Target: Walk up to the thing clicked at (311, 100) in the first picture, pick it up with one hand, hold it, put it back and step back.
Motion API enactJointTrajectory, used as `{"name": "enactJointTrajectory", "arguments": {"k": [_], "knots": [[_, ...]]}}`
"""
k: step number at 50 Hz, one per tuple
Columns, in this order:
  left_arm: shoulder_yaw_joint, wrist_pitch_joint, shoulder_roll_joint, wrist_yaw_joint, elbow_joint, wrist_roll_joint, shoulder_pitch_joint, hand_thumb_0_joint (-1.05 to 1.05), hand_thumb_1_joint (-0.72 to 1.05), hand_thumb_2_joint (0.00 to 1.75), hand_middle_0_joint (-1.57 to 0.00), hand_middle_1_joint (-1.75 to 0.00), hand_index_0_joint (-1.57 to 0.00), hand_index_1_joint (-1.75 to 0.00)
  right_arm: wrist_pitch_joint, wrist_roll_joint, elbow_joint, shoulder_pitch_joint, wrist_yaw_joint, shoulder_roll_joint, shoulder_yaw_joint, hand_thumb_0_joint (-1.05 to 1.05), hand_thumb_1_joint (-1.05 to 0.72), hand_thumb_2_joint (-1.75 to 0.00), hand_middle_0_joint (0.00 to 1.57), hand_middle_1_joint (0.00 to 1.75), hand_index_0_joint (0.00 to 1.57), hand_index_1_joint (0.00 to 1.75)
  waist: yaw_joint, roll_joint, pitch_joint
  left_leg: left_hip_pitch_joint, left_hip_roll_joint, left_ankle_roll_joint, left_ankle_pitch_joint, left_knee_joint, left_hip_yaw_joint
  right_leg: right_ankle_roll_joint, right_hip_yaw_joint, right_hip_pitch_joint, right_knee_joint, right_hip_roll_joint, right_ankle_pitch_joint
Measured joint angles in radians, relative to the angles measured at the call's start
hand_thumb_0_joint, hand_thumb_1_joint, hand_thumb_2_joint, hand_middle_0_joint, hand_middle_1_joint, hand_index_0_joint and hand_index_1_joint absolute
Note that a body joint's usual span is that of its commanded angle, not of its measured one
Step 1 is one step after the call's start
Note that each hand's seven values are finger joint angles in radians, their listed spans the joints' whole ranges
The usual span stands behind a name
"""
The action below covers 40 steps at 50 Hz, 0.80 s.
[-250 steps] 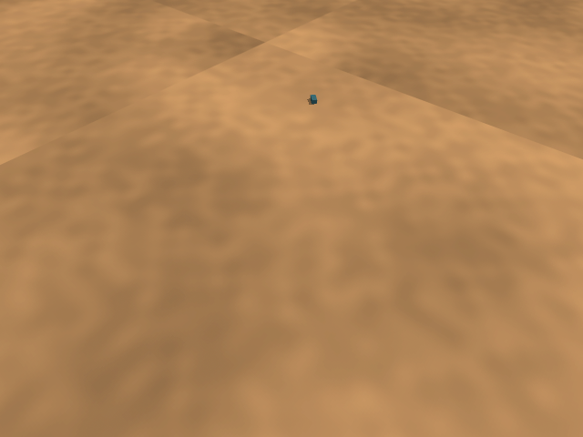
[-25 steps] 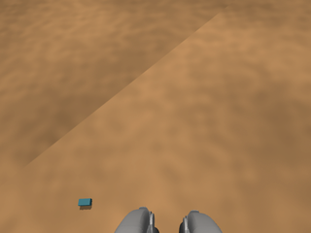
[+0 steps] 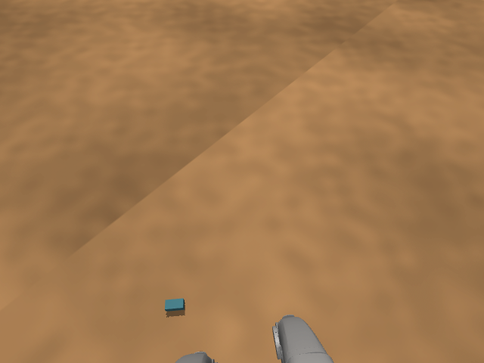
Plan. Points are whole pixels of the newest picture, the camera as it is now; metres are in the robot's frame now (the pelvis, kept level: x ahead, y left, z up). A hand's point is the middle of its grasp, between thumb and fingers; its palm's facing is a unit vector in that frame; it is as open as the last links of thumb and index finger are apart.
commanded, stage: walk up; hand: left
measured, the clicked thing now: (174, 304) +0.43 +0.25 -0.72
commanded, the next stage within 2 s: none
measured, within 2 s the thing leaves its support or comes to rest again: neither
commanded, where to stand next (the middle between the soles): +0.04 +0.08 m, yaw -6 degrees
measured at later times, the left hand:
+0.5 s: hand out of the picture +0.05 +0.47 -0.12, palm faces -0.06 -0.87 -0.49, open 7.4 cm
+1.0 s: hand out of the picture +0.10 +0.40 -0.16, palm faces -0.21 -0.93 -0.31, open 7.4 cm
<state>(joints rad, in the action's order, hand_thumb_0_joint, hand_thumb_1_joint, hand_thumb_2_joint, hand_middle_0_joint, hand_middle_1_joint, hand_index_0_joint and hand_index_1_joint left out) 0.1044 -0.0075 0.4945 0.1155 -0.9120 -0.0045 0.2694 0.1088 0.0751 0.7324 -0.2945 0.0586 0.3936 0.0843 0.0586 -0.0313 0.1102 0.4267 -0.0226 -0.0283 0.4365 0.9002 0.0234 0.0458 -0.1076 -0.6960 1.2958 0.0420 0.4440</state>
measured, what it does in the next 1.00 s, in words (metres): steps to the left: right foot, then left foot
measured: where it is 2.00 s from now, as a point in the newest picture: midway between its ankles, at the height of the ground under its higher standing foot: outside the picture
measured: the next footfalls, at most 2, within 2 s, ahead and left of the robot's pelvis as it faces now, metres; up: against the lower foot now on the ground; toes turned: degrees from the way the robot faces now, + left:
right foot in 0.20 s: +0.01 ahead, -0.03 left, +0.00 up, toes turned -6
left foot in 0.48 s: -0.01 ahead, +0.35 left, +0.00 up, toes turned -5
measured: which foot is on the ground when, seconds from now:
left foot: down 0.00-0.22, up 0.24-0.46, down 0.48-1.00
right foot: up 0.00-0.18, down 0.20-0.50, up 0.52-0.94, down 0.96-1.00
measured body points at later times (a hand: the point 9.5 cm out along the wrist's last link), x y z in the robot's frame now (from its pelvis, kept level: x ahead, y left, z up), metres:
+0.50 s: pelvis -0.06 +0.19 +0.00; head -0.05 +0.17 +0.45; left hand +0.05 +0.52 -0.09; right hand -0.02 -0.15 -0.11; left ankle -0.05 +0.35 -0.70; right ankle -0.03 -0.02 -0.69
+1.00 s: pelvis -0.04 +0.15 +0.00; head +0.03 +0.16 +0.44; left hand +0.11 +0.45 -0.14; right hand -0.10 -0.22 -0.07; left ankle -0.05 +0.35 -0.69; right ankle -0.02 -0.01 -0.70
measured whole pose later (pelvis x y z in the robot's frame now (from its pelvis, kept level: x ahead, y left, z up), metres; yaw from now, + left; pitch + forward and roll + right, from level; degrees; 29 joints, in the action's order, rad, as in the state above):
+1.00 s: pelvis -0.04 +0.15 +0.00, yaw -9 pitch -2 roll -1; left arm 0.10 -0.07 0.41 -0.06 -0.89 0.03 0.14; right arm -0.06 0.02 0.88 -0.37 -0.07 0.50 0.07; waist 0.02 0.04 0.19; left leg 0.31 -0.18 0.06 0.51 0.88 -0.02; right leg -0.02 -0.01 -0.44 0.82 -0.03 0.35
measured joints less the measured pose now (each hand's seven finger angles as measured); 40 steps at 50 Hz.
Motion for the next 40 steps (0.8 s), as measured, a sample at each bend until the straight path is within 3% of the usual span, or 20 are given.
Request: {"name": "enactJointTrajectory", "arguments": {"k": [3,7,10,11,13,15,16,18,20,23,24,25,27,29,31,34,40], "knots": [[-0.016,0.011,-0.035,-0.012,0.001,-0.013,0.004,0.01,0.90,0.90,-0.20,-0.30,-0.20,-0.30,-0.011,-0.001,-0.010,-0.019,0.002,-0.012,-0.006,0.01,-0.90,-0.90,0.21,0.30,0.21,0.30,0.013,0.007,0.021,-0.012,0.026,-0.034,-0.076,-0.105,0.027,-0.015,0.080,0.071,-0.079,0.020,-0.005],[-0.043,0.019,-0.092,-0.018,0.015,-0.016,0.024,0.01,0.90,0.90,-0.21,-0.30,-0.21,-0.30,-0.012,0.009,-0.040,-0.024,0.003,0.012,0.009,0.01,-0.90,-0.90,0.21,0.30,0.21,0.30,0.007,-0.006,0.043,-0.003,0.059,-0.081,-0.130,-0.172,0.096,-0.029,0.136,0.205,-0.314,0.003,0.006],[-0.058,0.033,-0.127,-0.018,0.017,-0.005,0.040,0.01,0.90,0.90,-0.21,-0.30,-0.21,-0.30,0.002,0.005,-0.052,-0.012,0.002,0.036,0.028,0.01,-0.90,-0.90,0.21,0.30,0.21,0.30,-0.004,-0.045,0.056,0.022,0.061,-0.108,-0.124,-0.142,0.141,-0.011,0.158,0.331,-0.546,-0.008,-0.066],[-0.061,0.035,-0.144,-0.019,0.014,0.001,0.035,0.01,0.90,0.90,-0.21,-0.30,-0.21,-0.30,0.007,-0.001,-0.043,-0.001,-0.002,0.043,0.035,0.01,-0.90,-0.90,0.21,0.30,0.21,0.30,-0.003,-0.087,0.074,0.024,0.041,-0.086,-0.113,-0.117,0.128,-0.011,0.171,0.350,-0.567,0.010,-0.083],[-0.064,0.036,-0.141,-0.023,0.031,0.020,0.041,0.01,0.90,0.90,-0.21,-0.30,-0.21,-0.30,0.015,-0.006,-0.024,-0.002,-0.011,0.026,0.037,0.01,-0.90,-0.90,0.21,0.30,0.21,0.30,-0.016,-0.100,0.067,0.069,0.059,0.006,0.019,0.021,0.073,-0.012,0.175,0.348,-0.553,0.001,-0.083],[-0.056,0.039,-0.122,-0.014,0.035,0.028,0.034,0.01,0.90,0.90,-0.21,-0.30,-0.21,-0.30,0.020,-0.010,-0.007,-0.004,-0.010,0.003,0.023,0.01,-0.91,-0.90,0.21,0.30,0.21,0.30,-0.050,-0.065,0.049,0.122,0.074,0.053,0.069,0.219,0.012,0.002,0.146,0.341,-0.542,-0.034,-0.082],[-0.053,0.040,-0.118,-0.009,0.033,0.027,0.026,0.01,0.90,0.90,-0.21,-0.30,-0.21,-0.30,0.015,-0.016,0.000,-0.003,-0.006,0.001,0.019,0.01,-0.91,-0.90,0.21,0.30,0.21,0.30,-0.059,-0.055,0.043,0.135,0.070,0.061,0.057,0.283,-0.028,0.005,0.136,0.343,-0.549,-0.053,-0.089],[-0.049,0.045,-0.117,-0.009,0.032,0.029,0.013,0.01,0.90,0.90,-0.21,-0.30,-0.21,-0.30,-0.004,-0.032,0.014,0.000,0.000,0.011,0.019,0.01,-0.91,-0.90,0.21,0.30,0.21,0.30,-0.066,-0.048,0.024,0.132,0.054,0.053,0.017,0.318,-0.106,0.000,0.119,0.340,-0.561,-0.090,-0.100],[-0.045,0.045,-0.115,-0.027,0.034,0.042,0.006,0.01,0.90,0.90,-0.21,-0.30,-0.21,-0.30,-0.027,-0.052,0.030,0.003,0.003,0.027,0.017,0.01,-0.90,-0.90,0.21,0.30,0.21,0.30,-0.074,-0.038,-0.004,0.078,0.018,0.047,-0.001,0.231,-0.136,-0.008,0.089,0.324,-0.555,-0.122,-0.094],[-0.042,0.023,-0.105,-0.069,0.046,0.066,-0.011,0.01,0.90,0.90,-0.21,-0.30,-0.21,-0.30,-0.071,-0.071,0.062,-0.014,-0.007,0.050,0.013,0.00,-0.90,-0.90,0.21,0.30,0.21,0.30,-0.071,-0.022,-0.049,-0.067,-0.028,0.061,-0.036,-0.046,-0.102,-0.013,0.039,0.290,-0.502,-0.154,-0.041],[-0.039,0.012,-0.097,-0.081,0.054,0.070,-0.023,0.01,0.90,0.90,-0.21,-0.30,-0.21,-0.30,-0.092,-0.069,0.074,-0.026,-0.019,0.054,0.016,0.00,-0.90,-0.90,0.21,0.30,0.21,0.30,-0.063,-0.008,-0.058,-0.110,-0.020,0.095,-0.001,-0.122,-0.085,-0.003,0.016,0.273,-0.458,-0.164,-0.004],[-0.032,-0.001,-0.081,-0.090,0.058,0.072,-0.039,0.01,0.90,0.90,-0.21,-0.30,-0.21,-0.30,-0.110,-0.062,0.094,-0.029,-0.034,0.041,0.016,0.00,-0.90,-0.90,0.21,0.30,0.21,0.30,-0.061,0.036,-0.051,-0.121,0.018,0.099,0.018,-0.119,-0.064,0.016,-0.039,0.259,-0.405,-0.174,0.037],[-0.019,-0.026,-0.067,-0.094,0.058,0.066,-0.048,0.01,0.90,0.90,-0.21,-0.30,-0.21,-0.30,-0.132,-0.051,0.125,-0.044,-0.056,0.024,-0.002,0.00,-0.91,-0.90,0.21,0.30,0.21,0.30,-0.069,0.072,-0.059,-0.115,0.036,0.077,0.031,-0.074,-0.035,0.017,-0.092,0.219,-0.292,-0.117,0.074],[-0.020,-0.038,-0.054,-0.105,0.040,0.063,-0.050,0.01,0.90,0.90,-0.20,-0.30,-0.21,-0.30,-0.142,-0.049,0.155,-0.052,-0.068,0.009,-0.018,0.00,-0.90,-0.90,0.21,0.30,0.21,0.30,-0.061,0.074,-0.068,-0.119,0.013,0.053,0.033,-0.067,-0.035,-0.002,-0.039,0.183,-0.218,-0.065,0.056],[-0.007,-0.045,-0.030,-0.122,0.026,0.057,-0.059,0.01,0.90,0.90,-0.20,-0.30,-0.20,-0.30,-0.161,-0.044,0.169,-0.061,-0.085,-0.014,-0.030,0.00,-0.90,-0.90,0.21,0.30,0.21,0.30,-0.053,0.104,-0.057,-0.137,0.003,0.054,0.015,-0.097,-0.030,-0.016,-0.016,0.146,-0.164,-0.040,0.008],[0.015,-0.066,-0.004,-0.147,0.035,0.055,-0.073,0.01,0.91,0.90,-0.20,-0.30,-0.20,-0.30,-0.187,-0.050,0.174,-0.085,-0.107,-0.025,-0.037,0.00,-0.90,-0.90,0.21,0.30,0.21,0.30,-0.048,0.144,-0.025,-0.155,-0.007,0.059,-0.007,-0.135,-0.028,-0.026,-0.015,0.104,-0.121,-0.027,-0.054],[0.031,-0.099,0.001,-0.184,0.050,0.055,-0.068,0.01,0.91,0.90,-0.20,-0.30,-0.20,-0.30,-0.187,-0.048,0.186,-0.116,-0.135,0.017,-0.016,0.00,-0.90,-0.90,0.22,0.30,0.21,0.30,-0.058,0.170,0.020,-0.156,-0.047,0.070,-0.006,-0.154,-0.018,-0.045,-0.063,0.084,-0.099,-0.034,-0.119]]}}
